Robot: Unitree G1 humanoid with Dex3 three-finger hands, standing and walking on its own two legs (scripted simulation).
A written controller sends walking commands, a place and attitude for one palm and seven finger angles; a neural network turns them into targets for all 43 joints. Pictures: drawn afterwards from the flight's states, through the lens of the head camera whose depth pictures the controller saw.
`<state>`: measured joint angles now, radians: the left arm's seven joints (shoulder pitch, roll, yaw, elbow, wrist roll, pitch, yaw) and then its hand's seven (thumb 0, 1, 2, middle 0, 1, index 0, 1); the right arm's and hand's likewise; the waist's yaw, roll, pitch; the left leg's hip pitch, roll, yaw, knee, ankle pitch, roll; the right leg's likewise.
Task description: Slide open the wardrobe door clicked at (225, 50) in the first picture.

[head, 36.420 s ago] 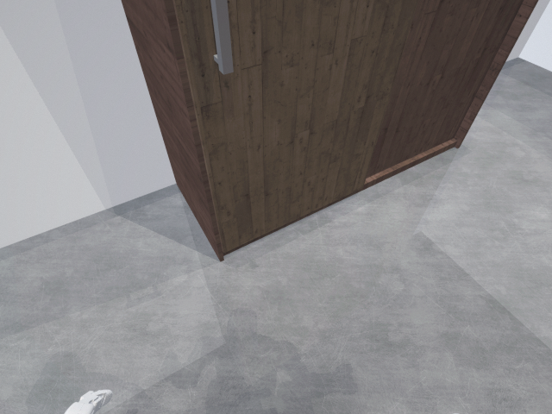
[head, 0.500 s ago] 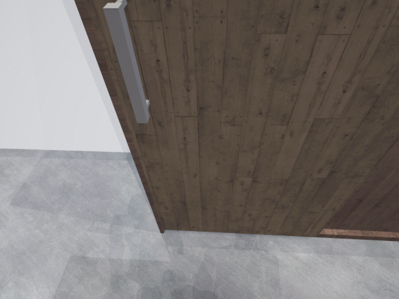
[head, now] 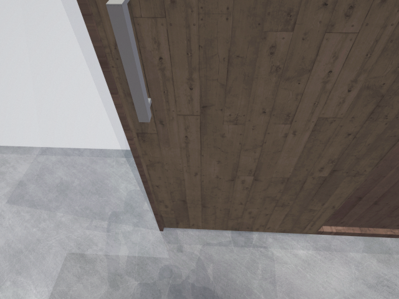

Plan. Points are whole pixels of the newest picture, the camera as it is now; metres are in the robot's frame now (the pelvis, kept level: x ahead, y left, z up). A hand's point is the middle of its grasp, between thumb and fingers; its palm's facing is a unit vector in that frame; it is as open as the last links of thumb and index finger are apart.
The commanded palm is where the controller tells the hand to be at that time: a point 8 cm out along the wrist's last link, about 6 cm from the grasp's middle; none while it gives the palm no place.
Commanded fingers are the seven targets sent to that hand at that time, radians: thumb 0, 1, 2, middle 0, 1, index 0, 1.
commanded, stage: look again from close up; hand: left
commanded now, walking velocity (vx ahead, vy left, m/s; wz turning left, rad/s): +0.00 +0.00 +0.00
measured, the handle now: (136, 65) +0.51 +0.17 +0.21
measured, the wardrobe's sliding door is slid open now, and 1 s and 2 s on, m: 0.00 0.00 0.00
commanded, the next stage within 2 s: raise the hand with hooked fingers in 0.04 s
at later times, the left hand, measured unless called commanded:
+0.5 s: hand (114, 260) +0.18 +0.17 +0.01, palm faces -0.03 -1.00 +0.02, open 8.2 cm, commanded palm +0.13 +0.25 +0.00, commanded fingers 0.00 0.46 0.71 -0.23 -0.58 -0.23 -0.58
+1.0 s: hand (58, 224) +0.22 +0.27 +0.07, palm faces +0.07 -0.99 -0.07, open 11.2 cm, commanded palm +0.17 +0.31 +0.09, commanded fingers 0.00 -0.13 0.46 -0.27 -0.96 -0.27 -0.96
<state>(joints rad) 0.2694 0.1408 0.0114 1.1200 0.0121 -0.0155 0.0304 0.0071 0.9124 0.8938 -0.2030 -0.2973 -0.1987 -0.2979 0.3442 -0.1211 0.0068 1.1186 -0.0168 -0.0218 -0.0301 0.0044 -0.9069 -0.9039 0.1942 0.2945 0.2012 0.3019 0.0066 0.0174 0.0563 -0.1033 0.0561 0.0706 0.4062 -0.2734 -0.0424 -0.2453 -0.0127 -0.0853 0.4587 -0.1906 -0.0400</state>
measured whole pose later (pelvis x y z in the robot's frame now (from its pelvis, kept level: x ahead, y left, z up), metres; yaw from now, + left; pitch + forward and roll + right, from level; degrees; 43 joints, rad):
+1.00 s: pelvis +0.01 +0.05 -0.02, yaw +1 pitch +3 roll -1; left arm 0.40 0.29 0.26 -0.24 -0.32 -0.05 -0.23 0.01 0.10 0.55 -0.27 -0.81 -0.26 -0.82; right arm 0.31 -0.16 0.07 0.57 0.05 -0.23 -0.05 0.02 -0.90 -0.90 0.20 0.30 0.21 0.30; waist 0.00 0.03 -0.05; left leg -0.34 0.02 0.06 0.73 -0.44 0.02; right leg -0.44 -0.07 -0.08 0.68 -0.30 0.03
